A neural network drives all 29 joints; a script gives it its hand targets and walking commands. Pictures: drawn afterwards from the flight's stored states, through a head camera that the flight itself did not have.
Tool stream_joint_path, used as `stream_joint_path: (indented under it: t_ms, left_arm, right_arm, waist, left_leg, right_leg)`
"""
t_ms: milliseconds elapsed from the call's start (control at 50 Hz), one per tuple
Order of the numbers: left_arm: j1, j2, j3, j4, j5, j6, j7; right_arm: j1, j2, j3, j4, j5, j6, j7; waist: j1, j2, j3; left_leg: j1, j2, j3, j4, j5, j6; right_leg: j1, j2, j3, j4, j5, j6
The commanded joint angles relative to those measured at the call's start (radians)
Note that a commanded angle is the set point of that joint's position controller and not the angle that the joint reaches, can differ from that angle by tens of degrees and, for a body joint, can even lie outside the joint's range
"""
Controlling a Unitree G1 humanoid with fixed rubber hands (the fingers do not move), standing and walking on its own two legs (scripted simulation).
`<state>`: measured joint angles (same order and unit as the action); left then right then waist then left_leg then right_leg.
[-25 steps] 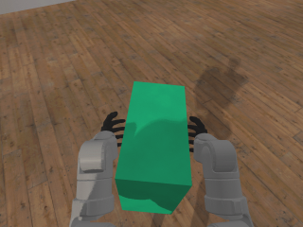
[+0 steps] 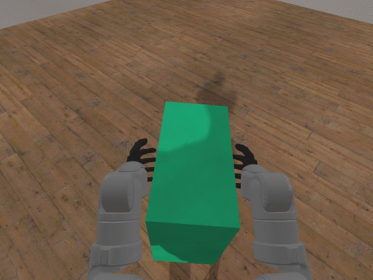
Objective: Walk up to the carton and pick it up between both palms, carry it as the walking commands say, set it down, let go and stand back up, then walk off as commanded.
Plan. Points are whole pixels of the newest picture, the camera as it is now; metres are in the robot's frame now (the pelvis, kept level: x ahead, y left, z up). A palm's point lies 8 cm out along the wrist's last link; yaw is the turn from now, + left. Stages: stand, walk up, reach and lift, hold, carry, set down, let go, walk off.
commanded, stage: carry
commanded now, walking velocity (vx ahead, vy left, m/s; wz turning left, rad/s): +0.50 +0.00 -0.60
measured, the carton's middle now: (190, 184) +0.31 +0.01 +0.02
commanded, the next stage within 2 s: none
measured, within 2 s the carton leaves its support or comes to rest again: neither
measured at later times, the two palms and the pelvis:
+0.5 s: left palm (176, 83) +0.61 +0.04 +0.09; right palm (256, 97) +0.54 -0.18 +0.10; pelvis +0.28 +0.01 +0.03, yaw -19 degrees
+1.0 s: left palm (226, 45) +0.92 -0.15 +0.07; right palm (284, 60) +0.79 -0.35 +0.08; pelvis +0.59 -0.09 +0.01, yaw -35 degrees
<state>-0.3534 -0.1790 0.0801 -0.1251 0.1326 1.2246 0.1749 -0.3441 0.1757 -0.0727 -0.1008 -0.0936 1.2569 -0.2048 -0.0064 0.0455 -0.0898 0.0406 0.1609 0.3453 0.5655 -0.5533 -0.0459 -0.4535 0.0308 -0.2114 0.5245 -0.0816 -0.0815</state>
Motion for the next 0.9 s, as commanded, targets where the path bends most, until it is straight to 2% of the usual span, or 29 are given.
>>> stream_joint_path:
  t_ms: [0, 20, 60, 80, 120, 200, 220, 240, 260, 280, 300, 320, 360, 440, 460, 500, 560, 580, 600, 620, 640, 660, 680, 740, 780, 820, 840, 860, 880]
  left_arm:
    - [-0.475, -1.066, -0.604, 0.033, -0.399, -0.015, -0.267]
    - [-0.503, -1.074, -0.622, -0.023, -0.428, -0.009, -0.266]
    - [-0.546, -1.083, -0.645, -0.101, -0.467, -0.014, -0.255]
    - [-0.526, -1.079, -0.652, -0.121, -0.471, -0.023, -0.251]
    - [-0.500, -1.066, -0.644, -0.154, -0.468, -0.030, -0.254]
    - [-0.488, -1.013, -0.641, -0.217, -0.454, -0.037, -0.262]
    - [-0.495, -1.016, -0.641, -0.215, -0.455, -0.034, -0.260]
    - [-0.467, -1.019, -0.655, -0.204, -0.463, -0.026, -0.260]
    - [-0.480, -1.029, -0.672, -0.232, -0.464, -0.022, -0.262]
    - [-0.422, -1.033, -0.663, -0.170, -0.452, -0.012, -0.264]
    - [-0.384, -1.004, -0.653, -0.186, -0.435, -0.022, -0.269]
    - [-0.380, -0.984, -0.651, -0.173, -0.441, -0.015, -0.270]
    - [-0.401, -1.017, -0.649, -0.118, -0.446, 0.003, -0.273]
    - [-0.437, -1.015, -0.638, -0.143, -0.446, -0.001, -0.258]
    - [-0.452, -1.013, -0.641, -0.157, -0.461, 0.000, -0.260]
    - [-0.431, -1.019, -0.632, -0.141, -0.458, 0.003, -0.254]
    - [-0.396, -1.047, -0.618, -0.073, -0.444, 0.010, -0.256]
    - [-0.351, -1.060, -0.604, -0.030, -0.429, 0.009, -0.258]
    - [-0.360, -1.038, -0.601, -0.043, -0.422, 0.001, -0.263]
    - [-0.398, -1.043, -0.585, 0.001, -0.404, 0.001, -0.260]
    - [-0.339, -1.049, -0.564, 0.028, -0.379, 0.000, -0.260]
    - [-0.403, -1.063, -0.583, -0.034, -0.398, -0.006, -0.263]
    - [-0.432, -1.060, -0.597, -0.098, -0.424, -0.008, -0.259]
    - [-0.492, -1.089, -0.637, -0.160, -0.488, -0.007, -0.251]
    - [-0.415, -1.057, -0.621, -0.166, -0.480, -0.007, -0.259]
    - [-0.428, -1.051, -0.627, -0.176, -0.480, -0.006, -0.266]
    - [-0.412, -1.037, -0.631, -0.177, -0.481, -0.006, -0.270]
    - [-0.442, -1.042, -0.651, -0.210, -0.482, -0.011, -0.270]
    - [-0.460, -1.034, -0.675, -0.248, -0.494, -0.008, -0.265]
  right_arm:
    - [-0.680, 1.076, 0.658, -0.137, 0.420, -0.033, 0.303]
    - [-0.640, 1.096, 0.628, -0.096, 0.426, -0.036, 0.303]
    - [-0.534, 1.114, 0.595, -0.084, 0.430, -0.053, 0.288]
    - [-0.536, 1.126, 0.620, -0.132, 0.441, -0.068, 0.278]
    - [-0.497, 1.116, 0.612, -0.178, 0.406, -0.090, 0.257]
    - [-0.491, 1.139, 0.613, -0.215, 0.388, -0.100, 0.252]
    - [-0.505, 1.150, 0.618, -0.229, 0.401, -0.102, 0.253]
    - [-0.455, 1.126, 0.617, -0.201, 0.396, -0.099, 0.254]
    - [-0.460, 1.115, 0.625, -0.231, 0.389, -0.103, 0.252]
    - [-0.454, 1.113, 0.628, -0.218, 0.384, -0.094, 0.252]
    - [-0.432, 1.103, 0.645, -0.221, 0.375, -0.095, 0.251]
    - [-0.384, 1.077, 0.632, -0.185, 0.361, -0.094, 0.251]
    - [-0.393, 1.077, 0.618, -0.148, 0.360, -0.084, 0.258]
    - [-0.457, 1.094, 0.618, -0.167, 0.387, -0.078, 0.274]
    - [-0.470, 1.101, 0.625, -0.167, 0.405, -0.073, 0.277]
    - [-0.465, 1.078, 0.613, -0.164, 0.404, -0.067, 0.286]
    - [-0.484, 1.078, 0.623, -0.138, 0.413, -0.055, 0.291]
    - [-0.496, 1.066, 0.627, -0.119, 0.415, -0.048, 0.296]
    - [-0.521, 1.066, 0.652, -0.129, 0.424, -0.045, 0.298]
    - [-0.557, 1.093, 0.684, -0.141, 0.438, -0.037, 0.304]
    - [-0.572, 1.069, 0.698, -0.155, 0.444, -0.030, 0.312]
    - [-0.591, 1.095, 0.686, -0.138, 0.449, -0.037, 0.312]
    - [-0.587, 1.125, 0.671, -0.156, 0.477, -0.043, 0.316]
    - [-0.563, 1.121, 0.656, -0.234, 0.485, -0.068, 0.288]
    - [-0.502, 1.113, 0.644, -0.235, 0.456, -0.075, 0.268]
    - [-0.439, 1.082, 0.612, -0.219, 0.408, -0.079, 0.261]
    - [-0.432, 1.082, 0.615, -0.223, 0.405, -0.082, 0.257]
    - [-0.435, 1.104, 0.625, -0.212, 0.406, -0.083, 0.260]
    - [-0.376, 1.097, 0.612, -0.190, 0.399, -0.080, 0.262]
  waist:
    - [0.042, -0.259, -0.298]
    - [0.040, -0.125, -0.285]
    - [0.025, 0.009, -0.327]
    - [0.020, 0.027, -0.344]
    - [0.027, -0.012, -0.363]
    - [0.003, -0.238, -0.411]
    - [-0.010, -0.165, -0.458]
    - [-0.024, 0.014, -0.481]
    - [-0.023, 0.243, -0.517]
    - [-0.015, 0.228, -0.471]
    - [-0.018, 0.102, -0.458]
    - [-0.025, 0.097, -0.452]
    - [-0.026, 0.115, -0.393]
    - [-0.038, 0.116, -0.337]
    - [-0.043, 0.095, -0.323]
    - [-0.040, 0.170, -0.274]
    - [-0.004, 0.135, -0.329]
    - [0.025, 0.101, -0.373]
    - [0.044, -0.116, -0.397]
    - [0.026, -0.351, -0.371]
    - [0.034, -0.332, -0.338]
    - [0.036, -0.222, -0.293]
    - [0.039, -0.155, -0.300]
    - [0.024, -0.027, -0.298]
    - [0.016, -0.049, -0.323]
    - [0.004, -0.166, -0.326]
    - [-0.012, -0.179, -0.352]
    - [-0.033, -0.134, -0.415]
    - [-0.051, 0.080, -0.497]
  left_leg:
    - [-0.847, -0.122, -0.341, 0.903, -0.003, -0.007]
    - [-0.842, -0.088, -0.375, 0.924, 0.006, 0.005]
    - [-0.827, -0.025, -0.453, 0.645, 0.063, -0.016]
    - [-0.735, -0.036, -0.423, 0.445, 0.070, -0.017]
    - [-0.568, -0.092, -0.314, 0.233, 0.112, -0.026]
    - [-0.243, -0.147, -0.197, -0.145, 0.397, -0.005]
    - [-0.059, -0.123, -0.173, -0.194, 0.491, 0.005]
    - [0.112, 0.035, -0.360, -0.231, 0.358, 0.054]
    - [0.251, 0.280, -0.673, -0.298, 0.417, 0.150]
    - [0.258, 0.308, -0.714, -0.283, 0.489, 0.200]
    - [0.284, 0.310, -0.705, -0.246, 0.631, 0.225]
    - [0.284, 0.305, -0.645, -0.214, 0.694, 0.231]
    - [0.270, 0.275, -0.559, -0.233, 0.651, 0.202]
    - [0.335, 0.205, -0.365, -0.204, 0.857, 0.146]
    - [0.300, 0.198, -0.322, -0.215, 0.806, 0.130]
    - [0.280, 0.164, -0.218, -0.197, 0.935, 0.096]
    - [0.116, 0.110, -0.055, 0.028, 1.166, 0.022]
    - [-0.092, 0.071, -0.064, 0.175, 1.109, -0.001]
    - [-0.386, -0.010, -0.068, 0.417, 0.717, -0.032]
    - [-0.719, -0.146, -0.101, 0.637, 0.055, -0.058]
    - [-0.847, -0.115, -0.268, 0.696, -0.039, -0.032]
    - [-0.921, -0.105, -0.275, 0.761, -0.047, -0.029]
    - [-0.943, -0.078, -0.325, 0.769, -0.056, -0.041]
    - [-0.939, -0.023, -0.355, 0.445, 0.006, -0.050]
    - [-0.617, -0.049, -0.321, 0.177, 0.203, -0.045]
    - [-0.376, -0.099, -0.262, -0.050, 0.374, -0.032]
    - [-0.263, -0.163, -0.164, -0.167, 0.462, -0.019]
    - [-0.052, -0.133, -0.148, -0.220, 0.563, -0.002]
    - [0.181, 0.091, -0.393, -0.227, 0.578, 0.049]
  right_leg:
    - [0.788, -0.376, 0.840, -0.164, 0.423, -0.337]
    - [0.704, -0.368, 0.737, -0.168, 0.446, -0.317]
    - [0.686, -0.312, 0.570, -0.167, 0.323, -0.192]
    - [0.612, -0.288, 0.497, -0.182, 0.261, -0.138]
    - [0.475, -0.260, 0.391, -0.202, 0.217, -0.117]
    - [0.310, -0.189, 0.265, -0.131, 0.027, -0.070]
    - [0.209, -0.135, 0.205, -0.039, -0.039, -0.033]
    - [0.038, -0.066, 0.131, 0.126, -0.142, 0.015]
    - [-0.126, 0.011, 0.096, 0.315, -0.414, 0.059]
    - [-0.195, -0.025, 0.185, 0.422, -0.549, 0.052]
    - [-0.239, -0.046, 0.205, 0.458, -0.526, 0.054]
    - [-0.253, -0.074, 0.212, 0.436, -0.502, 0.055]
    - [-0.270, -0.090, 0.192, 0.385, -0.449, 0.061]
    - [-0.268, -0.054, 0.117, 0.175, -0.307, 0.059]
    - [-0.223, -0.041, 0.086, 0.105, -0.281, 0.063]
    - [-0.175, -0.007, 0.023, 0.025, -0.191, 0.055]
    - [0.205, 0.060, -0.032, -0.187, 0.013, -0.003]
    - [0.445, 0.022, 0.092, -0.154, 0.049, -0.065]
    - [0.692, -0.143, 0.350, -0.165, 0.175, -0.144]
    - [0.898, -0.309, 0.672, -0.158, 0.572, -0.247]
    - [0.926, -0.342, 0.736, -0.113, 0.740, -0.298]
    - [0.916, -0.337, 0.698, -0.115, 0.838, -0.289]
    - [0.909, -0.328, 0.606, -0.107, 0.790, -0.278]
    - [0.873, -0.299, 0.477, -0.124, 0.631, -0.130]
    - [0.617, -0.258, 0.373, -0.164, 0.508, -0.099]
    - [0.466, -0.181, 0.250, -0.120, 0.473, -0.049]
    - [0.435, -0.137, 0.193, -0.009, 0.503, -0.032]
    - [0.320, -0.091, 0.119, 0.148, 0.411, 0.008]
    - [0.099, -0.028, 0.092, 0.380, 0.172, 0.042]
